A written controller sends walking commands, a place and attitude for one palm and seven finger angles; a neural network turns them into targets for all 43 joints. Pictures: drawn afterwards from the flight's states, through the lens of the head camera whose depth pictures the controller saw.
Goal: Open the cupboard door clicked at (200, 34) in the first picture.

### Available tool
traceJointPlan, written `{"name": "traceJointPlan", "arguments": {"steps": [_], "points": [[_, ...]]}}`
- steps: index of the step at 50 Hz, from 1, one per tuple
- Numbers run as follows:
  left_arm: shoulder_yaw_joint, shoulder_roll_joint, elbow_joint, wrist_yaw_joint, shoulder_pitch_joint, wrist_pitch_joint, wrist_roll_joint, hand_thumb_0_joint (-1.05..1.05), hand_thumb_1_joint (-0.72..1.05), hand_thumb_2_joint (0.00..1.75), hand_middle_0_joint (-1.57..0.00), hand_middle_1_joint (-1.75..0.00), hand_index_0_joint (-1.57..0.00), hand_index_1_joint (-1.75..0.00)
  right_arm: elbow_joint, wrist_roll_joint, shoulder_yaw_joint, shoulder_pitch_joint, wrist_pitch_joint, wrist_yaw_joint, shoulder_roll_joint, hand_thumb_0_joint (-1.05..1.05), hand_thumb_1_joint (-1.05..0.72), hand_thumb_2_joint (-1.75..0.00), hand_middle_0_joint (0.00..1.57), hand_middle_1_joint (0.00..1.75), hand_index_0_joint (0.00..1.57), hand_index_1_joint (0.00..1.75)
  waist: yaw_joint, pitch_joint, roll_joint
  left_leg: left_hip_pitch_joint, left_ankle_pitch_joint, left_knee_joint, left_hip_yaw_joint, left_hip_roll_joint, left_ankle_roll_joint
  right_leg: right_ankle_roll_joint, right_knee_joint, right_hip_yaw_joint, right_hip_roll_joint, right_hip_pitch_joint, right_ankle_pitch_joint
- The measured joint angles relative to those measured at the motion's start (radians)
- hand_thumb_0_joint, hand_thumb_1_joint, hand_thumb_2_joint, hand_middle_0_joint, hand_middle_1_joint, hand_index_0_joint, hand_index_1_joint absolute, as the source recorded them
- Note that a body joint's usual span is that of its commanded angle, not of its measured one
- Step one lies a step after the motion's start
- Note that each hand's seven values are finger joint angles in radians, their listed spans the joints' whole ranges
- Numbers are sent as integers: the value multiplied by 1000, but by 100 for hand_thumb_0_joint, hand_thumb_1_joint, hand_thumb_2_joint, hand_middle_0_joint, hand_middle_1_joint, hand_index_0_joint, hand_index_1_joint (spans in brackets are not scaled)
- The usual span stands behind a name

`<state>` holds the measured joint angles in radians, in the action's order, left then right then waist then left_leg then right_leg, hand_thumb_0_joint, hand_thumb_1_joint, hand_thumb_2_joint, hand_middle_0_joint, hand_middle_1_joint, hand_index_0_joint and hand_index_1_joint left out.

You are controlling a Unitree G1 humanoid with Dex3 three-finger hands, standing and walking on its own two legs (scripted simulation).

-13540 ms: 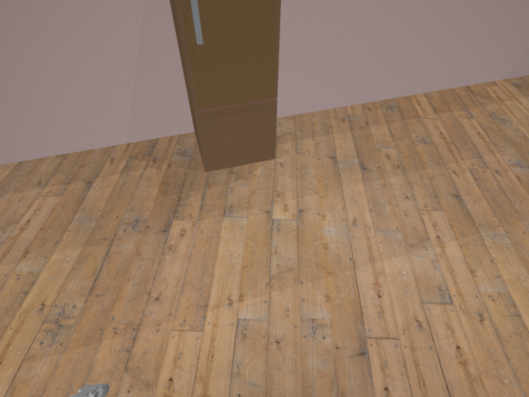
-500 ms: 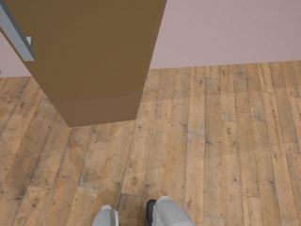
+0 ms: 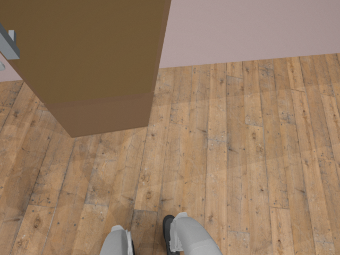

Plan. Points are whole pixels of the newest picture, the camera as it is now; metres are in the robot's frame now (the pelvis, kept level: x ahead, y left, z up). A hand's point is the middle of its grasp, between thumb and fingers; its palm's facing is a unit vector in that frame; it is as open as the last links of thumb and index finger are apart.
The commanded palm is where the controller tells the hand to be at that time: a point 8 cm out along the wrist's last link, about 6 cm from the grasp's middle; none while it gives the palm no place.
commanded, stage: slide the fingers in behind the handle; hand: left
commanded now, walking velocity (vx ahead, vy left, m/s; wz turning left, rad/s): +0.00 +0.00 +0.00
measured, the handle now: out of the picture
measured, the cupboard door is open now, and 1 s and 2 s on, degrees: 0 0 0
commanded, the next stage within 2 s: close the thumb around the handle in 1.10 s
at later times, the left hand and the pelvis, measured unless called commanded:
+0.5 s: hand out of the picture +0.54 +0.27 +0.10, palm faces +0.08 -1.00 -0.01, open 13.9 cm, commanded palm +0.52 +0.30 +0.10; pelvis +0.02 +0.00 +0.01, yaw +0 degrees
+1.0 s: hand (5, 35) +0.53 +0.25 +0.10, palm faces +0.10 -0.99 -0.02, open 14.1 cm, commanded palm +0.52 +0.29 +0.10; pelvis +0.01 -0.01 +0.01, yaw +1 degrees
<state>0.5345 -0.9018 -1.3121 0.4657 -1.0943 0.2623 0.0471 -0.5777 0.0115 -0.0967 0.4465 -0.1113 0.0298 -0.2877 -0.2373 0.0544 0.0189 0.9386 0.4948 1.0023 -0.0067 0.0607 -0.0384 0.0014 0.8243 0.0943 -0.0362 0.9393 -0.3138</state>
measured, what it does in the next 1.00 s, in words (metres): stands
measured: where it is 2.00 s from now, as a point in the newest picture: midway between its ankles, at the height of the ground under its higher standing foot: outside the picture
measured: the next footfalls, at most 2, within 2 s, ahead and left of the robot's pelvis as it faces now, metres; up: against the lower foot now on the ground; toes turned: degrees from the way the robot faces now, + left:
none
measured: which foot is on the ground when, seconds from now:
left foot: down 0.00-1.00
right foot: down 0.00-1.00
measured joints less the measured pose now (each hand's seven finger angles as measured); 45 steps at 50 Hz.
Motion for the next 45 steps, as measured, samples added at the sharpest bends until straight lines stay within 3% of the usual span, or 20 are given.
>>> {"name": "traceJointPlan", "arguments": {"steps": [5,12,20,36,45], "points": [[13,29,24,-28,35,0,7,-1,-50,30,-30,-119,-31,-121,-6,4,7,31,-8,-10,5,0,-90,-90,20,30,20,30,2,9,5,-20,-1,-18,10,1,-1,2,-14,-10,-2,-15,2],[-20,69,33,-61,52,6,12,-1,-50,30,-30,-119,-31,-122,-19,8,14,43,-7,-15,9,0,-90,-90,20,30,20,30,11,13,6,-48,-2,-37,8,-4,-1,3,-28,-8,2,-43,-1],[-31,140,57,-91,79,26,24,-1,-50,30,-30,-119,-30,-122,-16,14,29,19,-4,-21,7,0,-90,-90,20,30,20,30,20,26,7,-75,2,-49,9,-6,-1,4,-35,-10,4,-67,-9],[-65,227,98,-135,125,51,33,-1,-50,30,-30,-120,-30,-121,-7,9,40,-17,-2,-29,16,0,-90,-90,20,30,20,30,44,31,11,-117,2,-68,12,-9,3,1,-37,-14,6,-101,-17],[-65,225,79,-168,118,56,28,-1,-50,30,-29,-120,-28,-120,-20,11,42,-14,6,-28,16,0,-90,-90,20,30,20,30,43,26,12,-118,-2,-69,14,-10,7,-3,-30,-15,7,-98,-17]]}}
